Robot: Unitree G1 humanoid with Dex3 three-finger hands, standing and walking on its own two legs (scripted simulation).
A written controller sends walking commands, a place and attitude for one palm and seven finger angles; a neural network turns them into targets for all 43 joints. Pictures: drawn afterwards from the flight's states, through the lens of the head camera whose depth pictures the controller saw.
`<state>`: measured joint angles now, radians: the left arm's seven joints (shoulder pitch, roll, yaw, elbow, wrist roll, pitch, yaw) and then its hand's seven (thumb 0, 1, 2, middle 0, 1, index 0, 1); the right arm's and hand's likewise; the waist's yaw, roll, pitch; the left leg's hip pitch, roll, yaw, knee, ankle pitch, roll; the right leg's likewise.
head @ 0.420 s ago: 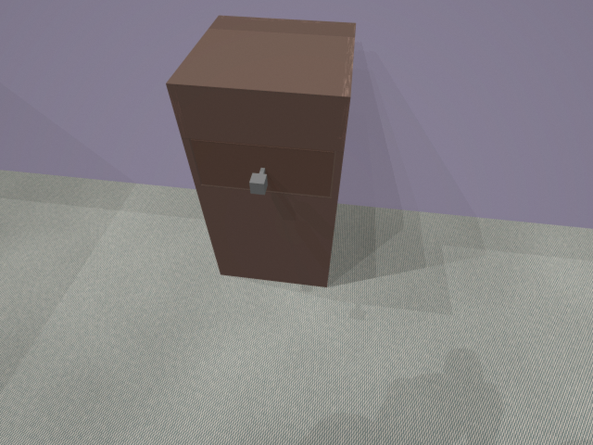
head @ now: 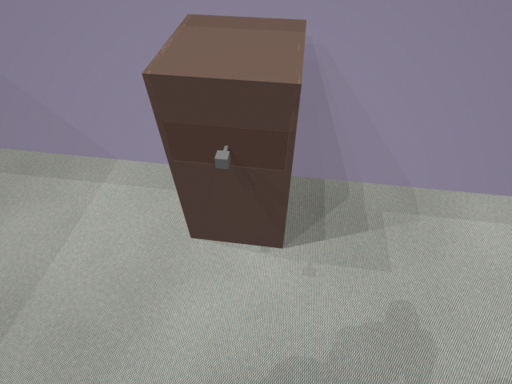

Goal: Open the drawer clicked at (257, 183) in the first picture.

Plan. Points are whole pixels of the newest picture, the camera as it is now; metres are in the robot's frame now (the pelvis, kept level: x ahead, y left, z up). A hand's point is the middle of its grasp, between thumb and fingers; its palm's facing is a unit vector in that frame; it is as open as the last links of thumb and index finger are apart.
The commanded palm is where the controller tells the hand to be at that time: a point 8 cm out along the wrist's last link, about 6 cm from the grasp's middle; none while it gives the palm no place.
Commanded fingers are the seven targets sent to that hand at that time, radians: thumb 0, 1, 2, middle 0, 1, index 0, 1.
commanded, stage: look at it before walking up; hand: left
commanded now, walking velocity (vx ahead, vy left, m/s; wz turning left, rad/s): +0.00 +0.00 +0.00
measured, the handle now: (224, 155) +0.79 +0.15 -0.19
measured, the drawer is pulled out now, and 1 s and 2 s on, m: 0.00 0.00 0.00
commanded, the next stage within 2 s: take the last steps up to it in 0.42 s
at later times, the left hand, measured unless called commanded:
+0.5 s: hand out of the picture -0.03 +0.15 -0.18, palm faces +0.08 -0.98 -0.18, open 7.4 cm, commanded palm none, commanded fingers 0.00 0.90 0.90 -0.20 -0.30 -0.20 -0.30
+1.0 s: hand out of the picture +0.08 +0.17 -0.18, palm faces +0.00 -0.98 -0.19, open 7.3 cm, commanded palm none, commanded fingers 0.00 0.90 0.90 -0.20 -0.30 -0.20 -0.30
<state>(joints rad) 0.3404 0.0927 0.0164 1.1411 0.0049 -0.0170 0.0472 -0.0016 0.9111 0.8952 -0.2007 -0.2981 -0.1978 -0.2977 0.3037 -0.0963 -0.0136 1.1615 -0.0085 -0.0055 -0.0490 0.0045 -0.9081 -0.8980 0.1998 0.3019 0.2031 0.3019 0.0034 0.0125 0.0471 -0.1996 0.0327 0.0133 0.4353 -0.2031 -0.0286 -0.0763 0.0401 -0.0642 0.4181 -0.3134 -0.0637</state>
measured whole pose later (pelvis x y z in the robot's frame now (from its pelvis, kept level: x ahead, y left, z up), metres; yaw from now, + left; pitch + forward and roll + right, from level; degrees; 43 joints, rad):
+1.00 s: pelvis +0.07 +0.00 -0.01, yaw -3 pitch +0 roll +1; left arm 0.30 0.13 0.07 1.08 0.02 0.01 0.00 0.01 0.92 0.90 -0.20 -0.30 -0.20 -0.30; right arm 0.45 -0.08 -0.03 1.16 -0.04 -0.06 -0.04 0.00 -0.91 -0.90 0.20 0.30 0.20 0.30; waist -0.02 0.00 0.05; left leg -0.13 0.06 0.10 0.48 -0.34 -0.03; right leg -0.41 -0.04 -0.08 0.90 -0.43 -0.06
